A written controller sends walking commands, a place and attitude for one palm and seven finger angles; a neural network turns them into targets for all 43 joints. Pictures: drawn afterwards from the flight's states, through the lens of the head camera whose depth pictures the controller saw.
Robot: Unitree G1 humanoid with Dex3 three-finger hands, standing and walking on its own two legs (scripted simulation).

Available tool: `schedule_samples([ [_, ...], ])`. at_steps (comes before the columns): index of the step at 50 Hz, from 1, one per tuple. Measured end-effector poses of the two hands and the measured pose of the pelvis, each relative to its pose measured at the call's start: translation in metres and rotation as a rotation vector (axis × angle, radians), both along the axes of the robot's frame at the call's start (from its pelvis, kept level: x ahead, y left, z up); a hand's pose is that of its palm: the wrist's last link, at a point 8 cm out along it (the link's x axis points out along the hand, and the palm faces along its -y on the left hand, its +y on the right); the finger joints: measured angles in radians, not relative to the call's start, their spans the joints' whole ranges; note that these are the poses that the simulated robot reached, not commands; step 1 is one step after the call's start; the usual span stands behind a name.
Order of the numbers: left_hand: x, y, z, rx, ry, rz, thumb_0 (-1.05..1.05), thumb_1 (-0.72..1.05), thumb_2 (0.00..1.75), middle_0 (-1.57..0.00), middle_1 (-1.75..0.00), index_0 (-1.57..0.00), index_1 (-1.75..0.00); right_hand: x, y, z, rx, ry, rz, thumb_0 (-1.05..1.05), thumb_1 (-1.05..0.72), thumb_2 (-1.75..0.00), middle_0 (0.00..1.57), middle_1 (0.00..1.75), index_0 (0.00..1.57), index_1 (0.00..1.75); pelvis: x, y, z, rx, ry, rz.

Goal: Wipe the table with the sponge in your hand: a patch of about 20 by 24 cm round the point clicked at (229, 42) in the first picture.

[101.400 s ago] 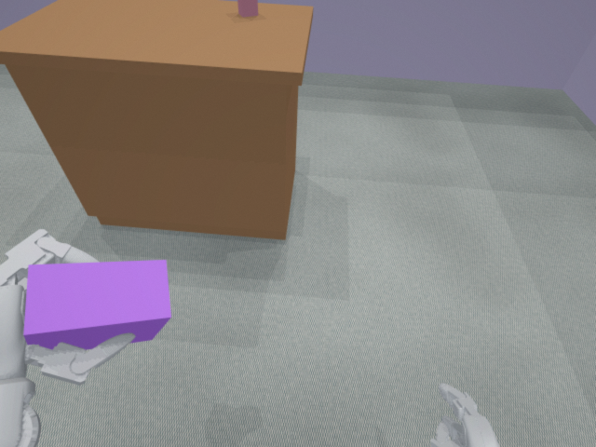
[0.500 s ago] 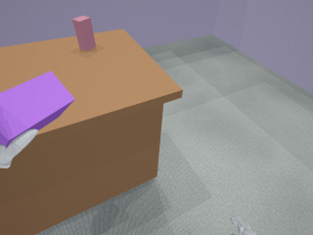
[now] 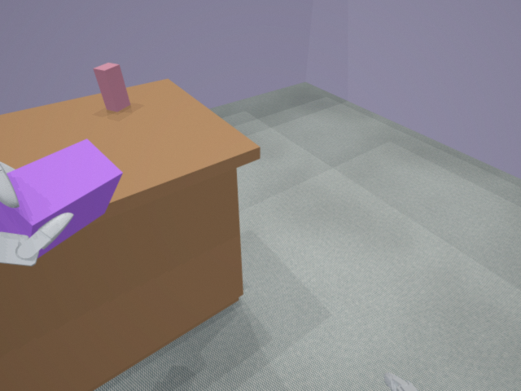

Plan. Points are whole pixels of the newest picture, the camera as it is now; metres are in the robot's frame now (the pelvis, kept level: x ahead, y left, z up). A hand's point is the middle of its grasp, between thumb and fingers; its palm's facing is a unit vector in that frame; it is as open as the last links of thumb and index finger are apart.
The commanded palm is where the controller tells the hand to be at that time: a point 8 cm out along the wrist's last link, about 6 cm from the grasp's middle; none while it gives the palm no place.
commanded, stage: stop stepping back and stand still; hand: left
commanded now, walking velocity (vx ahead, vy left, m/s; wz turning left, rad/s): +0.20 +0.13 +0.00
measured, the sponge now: (71, 193) +0.29 +0.24 +0.23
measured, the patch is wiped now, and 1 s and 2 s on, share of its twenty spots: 1.00 1.00 1.00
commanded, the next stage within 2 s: stand and wait in 0.26 s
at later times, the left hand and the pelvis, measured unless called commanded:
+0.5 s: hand (45, 224) +0.23 +0.24 +0.24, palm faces +0.54 -0.78 -0.32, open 7.0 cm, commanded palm +0.16 +0.28 +0.26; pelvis +0.01 -0.01 -0.02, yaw +2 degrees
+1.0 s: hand (65, 219) +0.24 +0.23 +0.23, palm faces +0.41 -0.80 -0.43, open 7.0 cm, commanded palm +0.19 +0.29 +0.26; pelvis +0.03 +0.01 -0.01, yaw +0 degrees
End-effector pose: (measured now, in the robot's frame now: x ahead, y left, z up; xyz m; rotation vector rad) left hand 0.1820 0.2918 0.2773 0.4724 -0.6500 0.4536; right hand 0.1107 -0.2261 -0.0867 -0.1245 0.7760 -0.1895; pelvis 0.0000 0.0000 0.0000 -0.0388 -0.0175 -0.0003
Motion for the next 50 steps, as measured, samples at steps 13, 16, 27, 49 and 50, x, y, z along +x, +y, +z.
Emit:
schedule_samples([
  [13,-0.044,-0.047,-0.007,0.147,0.061,-0.058,-0.02,-0.39,1.06,-0.77,-1.45,-1.22,-1.60,0.012,-0.029,-0.010,-0.055,0.043,0.059,0.01,-0.90,-0.89,0.20,0.30,0.21,0.30,-0.015,-0.018,-0.006,0.064,-0.008,0.010],
  [16,-0.039,-0.033,0.002,0.139,-0.032,-0.019,-0.02,-0.39,1.06,-0.77,-1.45,-1.22,-1.60,0.027,-0.033,-0.009,-0.086,-0.013,0.054,0.01,-0.90,-0.90,0.20,0.30,0.21,0.30,-0.009,-0.011,-0.013,0.053,-0.006,0.019],
  [27,0.006,-0.021,-0.041,-0.003,0.134,0.007,-0.02,-0.38,1.06,-0.76,-1.45,-1.21,-1.60,0.056,-0.007,-0.014,-0.004,-0.017,0.080,0.01,-0.90,-0.90,0.20,0.30,0.20,0.30,0.014,-0.007,-0.014,0.035,0.001,0.026],
  [49,0.027,-0.021,-0.034,0.084,0.196,-0.059,-0.02,-0.38,1.06,-0.76,-1.45,-1.21,-1.60,0.077,0.003,-0.002,-0.005,-0.010,0.060,0.01,-0.90,-0.89,0.20,0.30,0.21,0.30,0.028,0.006,-0.006,0.026,0.023,0.000],
  [50,0.023,-0.022,-0.035,0.085,0.194,-0.069,-0.02,-0.38,1.06,-0.77,-1.45,-1.21,-1.60,0.076,0.001,0.000,-0.017,-0.008,0.056,0.01,-0.90,-0.89,0.20,0.30,0.21,0.30,0.027,0.006,-0.006,0.025,0.023,0.002],
])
